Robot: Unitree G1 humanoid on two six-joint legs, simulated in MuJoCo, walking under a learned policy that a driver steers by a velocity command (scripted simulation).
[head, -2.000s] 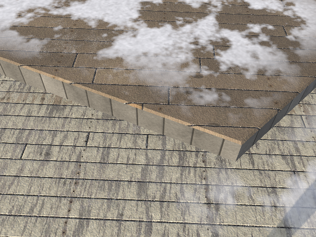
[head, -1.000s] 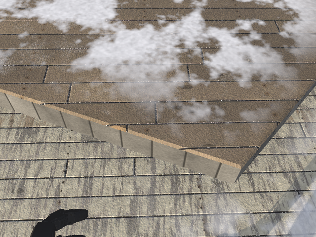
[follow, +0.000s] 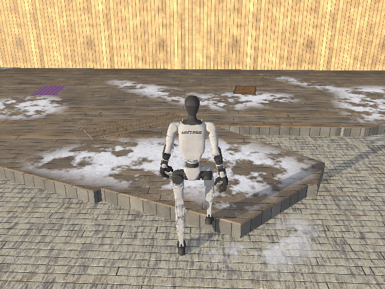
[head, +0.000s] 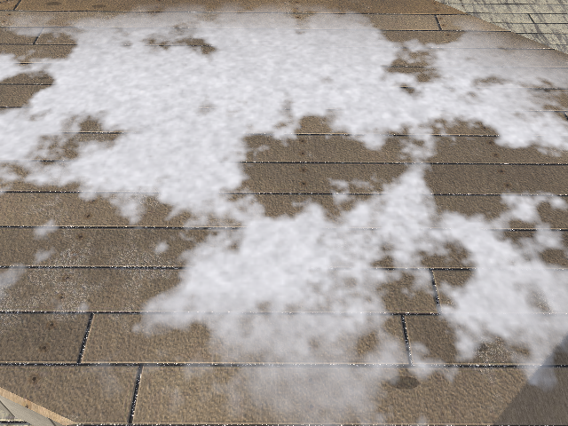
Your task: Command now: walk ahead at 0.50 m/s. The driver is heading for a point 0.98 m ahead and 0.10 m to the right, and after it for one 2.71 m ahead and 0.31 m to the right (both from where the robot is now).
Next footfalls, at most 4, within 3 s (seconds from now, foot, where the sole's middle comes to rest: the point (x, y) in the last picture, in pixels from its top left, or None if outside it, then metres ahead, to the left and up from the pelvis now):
0.24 right None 0.38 -0.19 -0.64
0.94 left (274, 309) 0.76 0.01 -0.64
1.40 right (355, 224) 1.02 -0.22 -0.64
1.80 left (272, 243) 0.96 0.01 -0.64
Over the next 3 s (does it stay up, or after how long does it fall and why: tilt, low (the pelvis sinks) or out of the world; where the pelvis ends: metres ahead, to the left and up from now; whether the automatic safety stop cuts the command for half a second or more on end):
stays up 1.51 -0.11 0.15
